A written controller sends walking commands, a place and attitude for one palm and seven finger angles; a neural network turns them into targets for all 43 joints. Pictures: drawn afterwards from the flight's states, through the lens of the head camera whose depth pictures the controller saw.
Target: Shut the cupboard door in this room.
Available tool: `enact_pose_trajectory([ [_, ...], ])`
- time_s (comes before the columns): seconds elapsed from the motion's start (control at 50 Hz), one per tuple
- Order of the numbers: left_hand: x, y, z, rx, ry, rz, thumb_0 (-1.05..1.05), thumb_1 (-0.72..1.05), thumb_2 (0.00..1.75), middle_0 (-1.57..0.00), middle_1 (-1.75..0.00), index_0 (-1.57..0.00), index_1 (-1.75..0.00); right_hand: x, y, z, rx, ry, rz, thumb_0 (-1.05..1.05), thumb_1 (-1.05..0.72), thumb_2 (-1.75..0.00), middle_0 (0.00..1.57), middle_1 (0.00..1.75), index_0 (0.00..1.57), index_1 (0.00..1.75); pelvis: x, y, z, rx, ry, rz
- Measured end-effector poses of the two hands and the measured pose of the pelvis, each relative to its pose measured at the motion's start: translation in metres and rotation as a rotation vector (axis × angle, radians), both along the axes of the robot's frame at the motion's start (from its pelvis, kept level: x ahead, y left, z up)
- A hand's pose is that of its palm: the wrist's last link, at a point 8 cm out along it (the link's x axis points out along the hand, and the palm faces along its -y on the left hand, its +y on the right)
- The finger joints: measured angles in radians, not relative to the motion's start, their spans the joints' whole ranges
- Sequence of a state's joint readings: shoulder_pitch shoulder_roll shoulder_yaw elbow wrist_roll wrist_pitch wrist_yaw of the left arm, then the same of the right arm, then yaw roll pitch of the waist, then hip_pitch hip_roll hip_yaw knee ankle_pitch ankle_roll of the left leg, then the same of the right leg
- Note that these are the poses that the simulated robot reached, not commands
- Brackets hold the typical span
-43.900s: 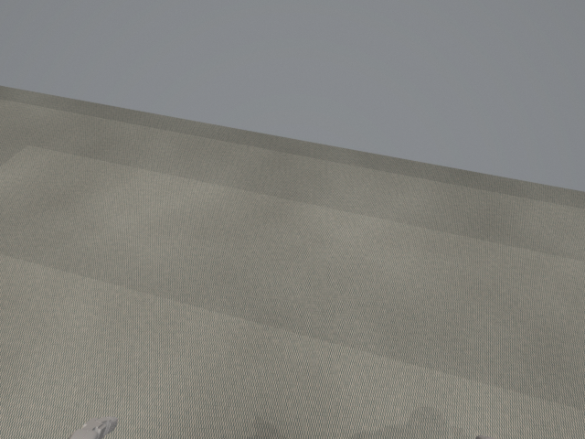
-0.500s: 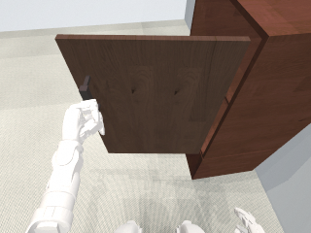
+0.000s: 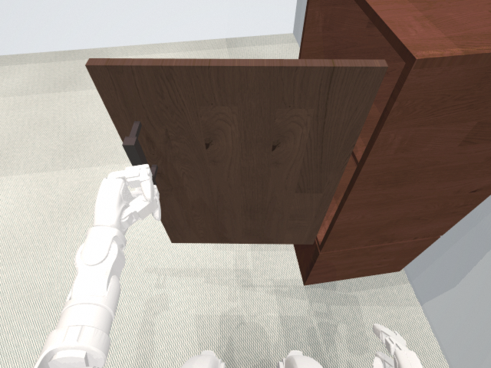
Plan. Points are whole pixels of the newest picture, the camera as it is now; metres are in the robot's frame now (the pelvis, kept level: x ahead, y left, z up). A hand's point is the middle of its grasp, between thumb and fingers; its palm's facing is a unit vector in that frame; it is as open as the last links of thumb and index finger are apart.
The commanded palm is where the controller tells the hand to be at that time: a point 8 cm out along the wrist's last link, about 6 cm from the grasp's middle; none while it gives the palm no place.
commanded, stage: push the door shut along its arc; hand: left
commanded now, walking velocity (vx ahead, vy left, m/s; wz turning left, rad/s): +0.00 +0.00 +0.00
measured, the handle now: (143, 158) +0.46 +0.20 +0.06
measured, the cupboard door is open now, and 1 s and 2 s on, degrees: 81 68 53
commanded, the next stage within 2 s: pull the fist back off the door in 1.74 s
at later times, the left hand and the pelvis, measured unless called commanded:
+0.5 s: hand (160, 171) +0.42 +0.17 +0.07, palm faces -0.15 -0.99 -0.03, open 3.2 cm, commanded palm +0.42 +0.21 +0.06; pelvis -0.01 +0.01 -0.01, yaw +0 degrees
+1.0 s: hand (188, 145) +0.48 +0.12 +0.07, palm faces -0.29 -0.96 -0.04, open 3.1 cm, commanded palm +0.49 +0.17 +0.06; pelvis -0.02 +0.02 -0.02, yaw -1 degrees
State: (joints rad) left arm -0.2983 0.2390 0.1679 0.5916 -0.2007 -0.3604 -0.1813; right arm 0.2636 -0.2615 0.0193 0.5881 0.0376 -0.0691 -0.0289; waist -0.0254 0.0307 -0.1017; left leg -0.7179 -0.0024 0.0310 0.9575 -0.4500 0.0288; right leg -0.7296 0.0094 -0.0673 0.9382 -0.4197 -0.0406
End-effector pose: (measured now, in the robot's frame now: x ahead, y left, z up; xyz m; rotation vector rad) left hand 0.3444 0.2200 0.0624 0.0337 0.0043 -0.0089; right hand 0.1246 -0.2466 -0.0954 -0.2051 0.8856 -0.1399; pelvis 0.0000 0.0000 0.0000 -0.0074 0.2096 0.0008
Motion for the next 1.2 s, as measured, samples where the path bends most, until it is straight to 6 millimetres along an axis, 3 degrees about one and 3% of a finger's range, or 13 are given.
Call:
enact_pose_trajectory([
  [0.16,0.028,0.009,0.003,0.009,-0.021,-0.045,0.02,0.88,0.90,-1.31,-1.50,-1.30,-1.50,-0.009,-0.006,-0.006,-0.031,0.038,0.000,0.01,-0.91,-0.90,0.20,0.30,0.20,0.30,-0.007,-0.003,-0.006,-0.007,0.018,0.010],
  [0.58,0.077,0.001,0.005,-0.005,0.012,-0.160,0.02,0.89,0.90,-1.31,-1.50,-1.31,-1.50,-0.074,-0.007,-0.021,-0.051,0.199,-0.081,0.01,-0.91,-0.90,0.20,0.30,0.20,0.30,-0.014,0.010,-0.014,-0.020,0.066,0.006],
  [0.9,0.120,-0.027,0.008,0.003,0.018,-0.254,0.02,0.90,0.90,-1.30,-1.50,-1.30,-1.50,-0.112,-0.004,-0.028,-0.059,0.282,-0.131,0.01,-0.91,-0.90,0.20,0.30,0.20,0.30,-0.017,0.017,-0.022,-0.028,0.118,-0.006],
  [1.2,0.163,-0.055,0.013,-0.003,0.030,-0.322,0.02,0.89,0.91,-1.30,-1.50,-1.30,-1.50,-0.145,-0.009,-0.032,-0.061,0.376,-0.192,0.01,-0.91,-0.90,0.20,0.30,0.20,0.30,-0.012,0.011,-0.029,-0.029,0.173,-0.021],
])
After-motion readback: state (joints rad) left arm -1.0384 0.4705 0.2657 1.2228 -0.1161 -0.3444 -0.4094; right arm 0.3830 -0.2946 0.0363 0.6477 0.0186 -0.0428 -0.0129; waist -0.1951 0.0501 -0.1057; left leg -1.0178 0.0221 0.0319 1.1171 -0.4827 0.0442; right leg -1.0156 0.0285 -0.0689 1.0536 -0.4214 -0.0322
